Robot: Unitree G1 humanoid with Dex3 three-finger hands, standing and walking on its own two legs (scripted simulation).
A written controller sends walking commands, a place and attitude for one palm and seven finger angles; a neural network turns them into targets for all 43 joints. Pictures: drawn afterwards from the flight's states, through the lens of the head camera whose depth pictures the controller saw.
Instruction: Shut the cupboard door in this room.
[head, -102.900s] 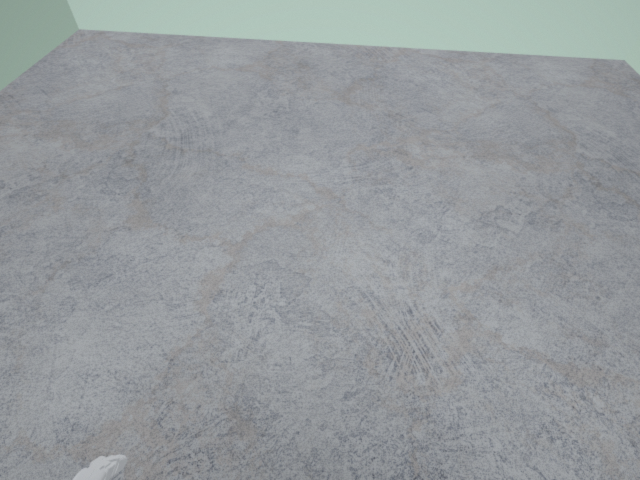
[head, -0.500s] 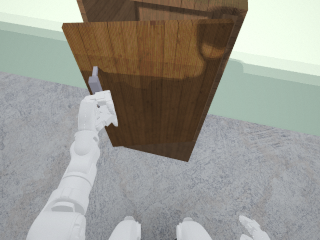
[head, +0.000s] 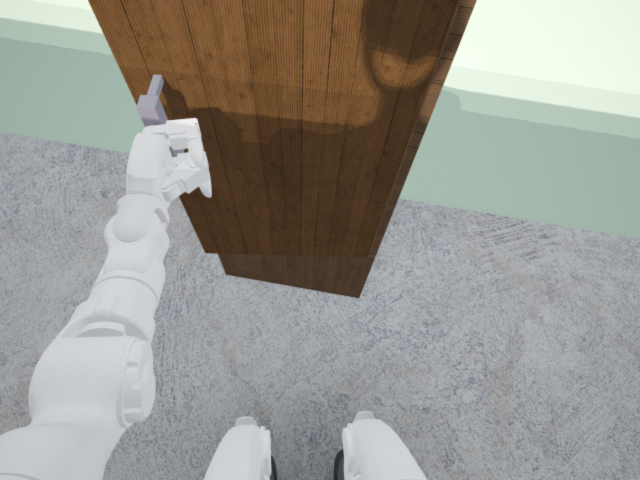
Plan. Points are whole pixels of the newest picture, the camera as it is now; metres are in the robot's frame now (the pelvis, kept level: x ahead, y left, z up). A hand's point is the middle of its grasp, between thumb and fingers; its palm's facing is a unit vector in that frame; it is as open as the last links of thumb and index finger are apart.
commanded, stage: push the door shut along its arc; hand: left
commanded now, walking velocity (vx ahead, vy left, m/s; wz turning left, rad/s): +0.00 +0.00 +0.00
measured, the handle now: (166, 128) +0.56 +0.17 +0.06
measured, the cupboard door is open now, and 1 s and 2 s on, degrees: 9 0 0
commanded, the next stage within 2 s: pull the fist back off the door in 1.08 s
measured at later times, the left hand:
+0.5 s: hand (234, 131) +0.54 +0.08 +0.07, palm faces -0.25 -0.97 -0.03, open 3.1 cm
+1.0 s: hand (239, 113) +0.57 +0.08 +0.07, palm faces -0.34 -0.94 -0.04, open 3.0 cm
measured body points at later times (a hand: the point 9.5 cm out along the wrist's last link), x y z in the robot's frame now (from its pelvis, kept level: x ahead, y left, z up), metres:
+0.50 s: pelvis +0.00 +0.00 -0.01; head +0.14 +0.01 +0.41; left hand +0.55 +0.14 +0.08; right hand -0.01 -0.26 -0.13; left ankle +0.04 +0.11 -0.65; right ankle +0.03 -0.10 -0.65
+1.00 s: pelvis -0.01 +0.00 -0.03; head +0.17 +0.02 +0.38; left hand +0.58 +0.13 +0.08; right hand -0.05 -0.26 -0.13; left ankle +0.04 +0.11 -0.65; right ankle +0.03 -0.10 -0.65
